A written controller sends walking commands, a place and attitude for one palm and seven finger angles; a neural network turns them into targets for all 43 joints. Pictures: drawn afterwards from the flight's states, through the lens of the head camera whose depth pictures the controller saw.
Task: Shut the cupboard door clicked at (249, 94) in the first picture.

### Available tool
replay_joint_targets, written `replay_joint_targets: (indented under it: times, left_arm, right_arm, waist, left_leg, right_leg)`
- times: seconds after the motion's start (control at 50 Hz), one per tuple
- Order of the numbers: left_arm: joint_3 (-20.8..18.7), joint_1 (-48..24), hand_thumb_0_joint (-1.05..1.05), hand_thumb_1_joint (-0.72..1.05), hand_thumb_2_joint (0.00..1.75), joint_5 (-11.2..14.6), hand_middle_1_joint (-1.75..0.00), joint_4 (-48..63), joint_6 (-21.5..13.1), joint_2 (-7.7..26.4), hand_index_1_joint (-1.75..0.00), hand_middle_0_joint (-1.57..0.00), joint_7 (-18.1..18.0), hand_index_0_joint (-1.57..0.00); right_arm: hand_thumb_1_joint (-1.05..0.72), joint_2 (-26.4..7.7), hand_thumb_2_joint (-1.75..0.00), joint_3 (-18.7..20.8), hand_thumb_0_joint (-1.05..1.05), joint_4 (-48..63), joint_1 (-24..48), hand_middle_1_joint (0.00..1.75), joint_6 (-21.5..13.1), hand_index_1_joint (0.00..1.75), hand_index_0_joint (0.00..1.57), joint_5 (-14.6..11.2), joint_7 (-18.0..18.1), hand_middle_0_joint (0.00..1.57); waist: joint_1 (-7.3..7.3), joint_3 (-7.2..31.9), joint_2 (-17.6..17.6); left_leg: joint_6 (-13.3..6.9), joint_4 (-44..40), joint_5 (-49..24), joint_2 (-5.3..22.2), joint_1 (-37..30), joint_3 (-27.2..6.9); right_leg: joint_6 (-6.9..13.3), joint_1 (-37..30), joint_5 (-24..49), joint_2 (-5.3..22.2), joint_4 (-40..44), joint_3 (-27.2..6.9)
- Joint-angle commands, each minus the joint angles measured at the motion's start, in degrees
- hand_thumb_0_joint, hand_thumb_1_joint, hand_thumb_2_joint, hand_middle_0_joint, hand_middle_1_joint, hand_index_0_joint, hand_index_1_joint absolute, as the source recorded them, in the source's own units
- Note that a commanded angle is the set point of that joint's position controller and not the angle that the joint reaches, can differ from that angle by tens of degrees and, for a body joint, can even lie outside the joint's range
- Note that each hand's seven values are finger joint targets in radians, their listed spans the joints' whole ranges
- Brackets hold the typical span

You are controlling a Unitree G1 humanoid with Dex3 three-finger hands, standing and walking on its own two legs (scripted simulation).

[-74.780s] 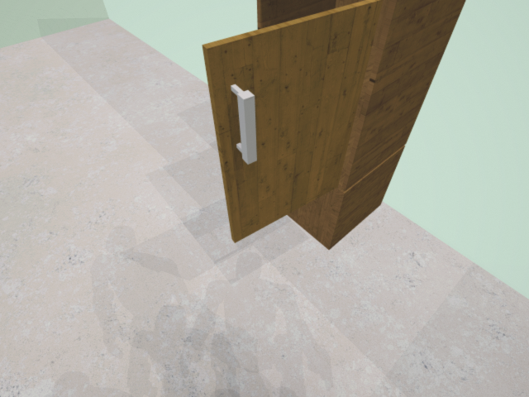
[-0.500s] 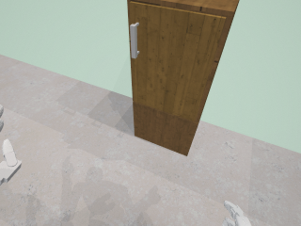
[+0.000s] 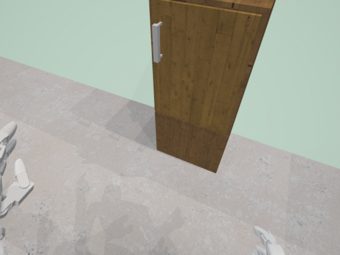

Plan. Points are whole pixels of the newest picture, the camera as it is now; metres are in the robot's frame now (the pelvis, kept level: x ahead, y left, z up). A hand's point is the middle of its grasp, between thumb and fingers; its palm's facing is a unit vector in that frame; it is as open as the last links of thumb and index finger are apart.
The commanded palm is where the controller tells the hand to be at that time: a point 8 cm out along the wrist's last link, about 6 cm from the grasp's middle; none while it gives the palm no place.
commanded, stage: let the arm hang, fingers relaxed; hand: left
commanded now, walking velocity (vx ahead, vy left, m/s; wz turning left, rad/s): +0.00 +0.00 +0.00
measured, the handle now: (158, 42) +0.92 +0.11 +0.09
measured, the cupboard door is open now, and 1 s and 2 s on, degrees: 0 0 0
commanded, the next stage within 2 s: look to check the result in 1.08 s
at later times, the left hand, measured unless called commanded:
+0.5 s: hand out of the picture -0.03 +0.18 -0.17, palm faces +0.01 -0.98 -0.22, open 7.2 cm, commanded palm none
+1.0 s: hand out of the picture -0.02 +0.14 -0.18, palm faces +0.01 -0.99 -0.14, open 7.3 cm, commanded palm none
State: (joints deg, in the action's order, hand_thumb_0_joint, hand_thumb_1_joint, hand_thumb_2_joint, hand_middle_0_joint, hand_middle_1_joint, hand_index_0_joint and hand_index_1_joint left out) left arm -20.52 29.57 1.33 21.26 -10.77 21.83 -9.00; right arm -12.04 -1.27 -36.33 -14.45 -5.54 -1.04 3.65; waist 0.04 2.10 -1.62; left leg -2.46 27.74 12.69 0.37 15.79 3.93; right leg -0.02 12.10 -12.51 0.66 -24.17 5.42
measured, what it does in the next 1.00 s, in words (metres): stands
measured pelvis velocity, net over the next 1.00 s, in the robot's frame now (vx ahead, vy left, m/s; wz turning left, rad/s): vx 0.00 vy -0.01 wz -0.02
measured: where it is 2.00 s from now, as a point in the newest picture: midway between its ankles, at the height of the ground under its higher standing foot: outside the picture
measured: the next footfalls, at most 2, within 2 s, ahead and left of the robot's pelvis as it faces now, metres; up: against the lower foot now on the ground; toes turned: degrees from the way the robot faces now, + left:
none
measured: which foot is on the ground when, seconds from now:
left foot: down 0.00-1.00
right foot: down 0.00-1.00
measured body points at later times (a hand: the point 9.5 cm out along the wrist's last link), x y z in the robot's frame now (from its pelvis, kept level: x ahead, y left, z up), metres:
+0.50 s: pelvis -0.01 -0.02 +0.00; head -0.01 -0.01 +0.45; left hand -0.03 +0.23 -0.16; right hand -0.02 -0.26 -0.15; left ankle +0.02 +0.09 -0.74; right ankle +0.00 -0.12 -0.74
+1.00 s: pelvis +0.00 -0.01 +0.00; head -0.01 -0.01 +0.45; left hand -0.01 +0.19 -0.16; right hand -0.03 -0.22 -0.16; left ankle +0.02 +0.09 -0.74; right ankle +0.00 -0.12 -0.74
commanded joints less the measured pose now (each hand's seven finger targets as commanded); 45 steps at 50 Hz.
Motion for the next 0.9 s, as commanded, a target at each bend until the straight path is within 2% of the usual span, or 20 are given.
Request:
replay_joint_targets:
  times: [0.0,0.02,0.06,0.1,0.14,0.18,0.22,0.26,0.34,0.38,0.4,0.44,0.52,0.56,0.74,0.88]
  left_arm:
    - [14.7,-5.1,0.00,0.90,0.90,-2.3,-0.30,-28.2,11.4,0.2,-0.30,-0.20,8.2,-0.20]
    - [14.9,-6.7,0.00,0.90,0.90,-2.3,-0.30,-29.9,11.2,-0.2,-0.30,-0.20,8.4,-0.20]
    - [15.6,-9.5,0.00,0.90,0.90,-2.7,-0.30,-35.9,10.8,1.1,-0.30,-0.20,8.8,-0.20]
    - [16.2,-10.9,0.00,0.90,0.90,-2.9,-0.30,-42.6,10.6,2.0,-0.30,-0.20,8.8,-0.20]
    - [17.1,-12.4,0.00,0.90,0.90,-2.8,-0.30,-49.1,11.0,1.2,-0.30,-0.20,8.6,-0.20]
    - [18.3,-13.3,0.00,0.90,0.90,-2.7,-0.30,-55.2,11.3,0.0,-0.30,-0.20,8.2,-0.20]
    - [18.8,-13.6,0.00,0.90,0.90,-2.5,-0.30,-60.2,11.3,-0.6,-0.30,-0.20,8.1,-0.20]
    - [19.0,-12.6,0.00,0.90,0.90,-2.3,-0.30,-65.0,11.1,-1.2,-0.30,-0.20,7.9,-0.20]
    - [18.4,-10.6,0.00,0.90,0.90,-2.2,-0.30,-72.2,11.0,-2.4,-0.30,-0.20,7.8,-0.20]
    - [18.5,-10.4,0.00,0.90,0.90,-2.1,-0.30,-74.9,10.8,-2.3,-0.30,-0.20,7.9,-0.20]
    - [18.4,-10.4,0.00,0.90,0.90,-2.2,-0.30,-75.9,10.7,-1.8,-0.30,-0.20,7.9,-0.20]
    - [18.7,-11.1,0.00,0.90,0.90,-2.1,-0.30,-78.1,10.6,-2.7,-0.30,-0.20,8.0,-0.20]
    - [18.9,-10.5,0.00,0.90,0.90,-2.1,-0.30,-81.2,10.5,-3.7,-0.30,-0.20,7.8,-0.20]
    - [19.1,-10.2,0.00,0.90,0.90,-2.0,-0.30,-82.4,10.4,-4.4,-0.30,-0.20,7.7,-0.20]
    - [19.4,-7.9,0.00,0.90,0.90,-2.1,-0.30,-84.8,10.9,-7.0,-0.30,-0.20,7.2,-0.20]
    - [19.4,-6.8,0.00,0.90,0.90,-2.1,-0.30,-85.5,10.5,-8.5,-0.30,-0.20,7.1,-0.20]
  right_arm:
    - [-0.90,-14.4,-0.90,5.3,0.00,-2.0,4.0,0.30,-0.7,0.30,0.20,0.8,-3.9,0.20]
    - [-0.90,-14.1,-0.90,4.8,0.00,-2.5,3.3,0.30,-0.1,0.30,0.20,1.1,-3.8,0.20]
    - [-0.90,-14.7,-0.90,3.9,0.00,-3.3,4.5,0.30,1.4,0.30,0.20,1.4,-3.7,0.20]
    - [-0.90,-14.5,-0.90,3.4,0.00,-4.2,5.2,0.30,2.4,0.30,0.20,1.9,-3.7,0.20]
    - [-0.90,-12.5,-0.90,2.7,0.00,-6.1,4.0,0.30,3.6,0.30,0.20,2.1,-3.8,0.20]
    - [-0.90,-10.1,-0.90,2.0,0.00,-8.2,3.2,0.30,4.7,0.30,0.20,2.4,-3.8,0.20]
    - [-0.90,-8.7,-0.90,1.7,0.00,-10.3,2.6,0.30,5.2,0.30,0.20,2.4,-3.7,0.20]
    - [-0.90,-7.7,-0.90,1.5,0.00,-12.7,2.3,0.30,5.3,0.30,0.20,2.4,-3.4,0.20]
    - [-0.90,-6.6,-0.90,1.9,0.00,-16.3,0.6,0.30,5.7,0.30,0.20,2.3,-2.7,0.20]
    - [-0.90,-6.3,-0.90,2.1,0.00,-17.9,-0.5,0.30,5.9,0.30,0.20,2.2,-2.5,0.20]
    - [-0.90,-6.7,-0.90,2.3,0.00,-18.3,-1.1,0.30,6.0,0.30,0.20,2.0,-2.4,0.20]
    - [-0.90,-6.1,-0.90,2.4,0.00,-20.0,-3.0,0.30,6.1,0.30,0.20,2.0,-2.2,0.20]
    - [-0.90,-5.1,-0.90,2.4,0.00,-22.6,-5.5,0.30,6.1,0.30,0.20,2.0,-2.1,0.20]
    - [-0.90,-4.7,-0.90,2.3,0.00,-23.7,-6.5,0.30,6.0,0.30,0.20,2.0,-2.0,0.20]
    - [-0.90,-1.7,-0.90,1.7,0.00,-26.4,-7.4,0.30,5.9,0.30,0.20,2.0,-1.7,0.20]
    - [-0.90,-0.3,-0.90,1.7,0.00,-27.1,-7.7,0.30,5.5,0.30,0.20,1.9,-1.5,0.20]
  waist:
    - [-1.08,0.9,-2.1]
    - [-0.85,2.2,-1.0]
    - [-0.37,1.3,5.2]
    - [-0.03,1.3,10.9]
    - [-0.40,1.6,12.2]
    - [-0.81,1.2,10.3]
    - [-0.96,1.0,4.0]
    - [-0.49,0.8,-2.6]
    - [0.15,-1.0,-9.2]
    - [0.09,-2.8,-8.1]
    - [0.00,-4.3,-4.7]
    - [-0.57,-5.4,-1.8]
    - [-0.83,-6.4,3.7]
    - [-0.91,-6.1,5.1]
    - [-0.26,-9.1,3.5]
    - [-0.09,-8.4,1.5]
  left_leg:
    - [2.0,0.9,-19.4,6.4,-2.2,-5.4]
    - [0.7,0.2,-18.5,7.2,-0.6,-6.7]
    - [-0.8,-1.9,-15.5,7.8,1.8,-9.2]
    - [-0.8,-1.9,-13.0,6.9,1.6,-9.8]
    - [-0.4,-1.0,-9.9,5.1,-0.2,-8.8]
    - [0.2,-0.9,-7.3,3.9,-2.4,-7.3]
    - [0.5,-2.0,-6.5,3.8,-2.8,-7.2]
    - [0.5,-4.2,-5.7,4.2,-2.1,-7.6]
    - [0.6,-6.9,0.1,4.6,0.2,-8.1]
    - [0.7,-7.8,3.3,4.6,1.5,-8.1]
    - [0.7,-7.3,2.6,4.6,0.6,-8.0]
    - [0.7,-7.7,3.3,4.7,-0.3,-7.6]
    - [0.4,-7.3,2.1,4.7,-2.9,-6.7]
    - [0.4,-7.4,1.0,4.8,-3.8,-6.4]
    - [0.2,-10.1,2.3,5.0,-1.9,-6.4]
    - [0.3,-10.7,0.7,4.9,-2.0,-6.2]
  right_leg:
    - [2.0,4.5,7.3,5.0,-1.6,-5.4]
    - [2.2,3.8,4.4,4.3,-3.6,-4.1]
    - [2.1,1.9,1.2,3.3,-4.8,-4.2]
    - [2.8,0.9,1.9,4.4,-3.5,-6.1]
    - [3.7,2.0,0.9,6.3,-2.1,-7.9]
    - [3.9,3.7,-1.3,7.4,0.1,-9.1]
    - [3.7,3.3,-2.8,7.3,1.1,-9.1]
    - [3.0,0.9,-2.0,6.3,1.3,-8.7]
    - [3.3,-2.2,-2.1,5.5,3.4,-7.9]
    - [3.5,-2.2,-3.6,5.7,5.1,-8.2]
    - [3.6,-0.9,-4.0,5.9,6.1,-8.2]
    - [3.7,0.6,-6.2,6.2,7.5,-8.6]
    - [3.6,2.9,-8.5,6.4,8.9,-8.6]
    - [3.5,2.9,-8.1,6.3,8.9,-8.6]
    - [2.6,3.0,-6.3,5.2,7.6,-7.9]
    - [2.5,1.3,-2.1,5.0,6.7,-7.6]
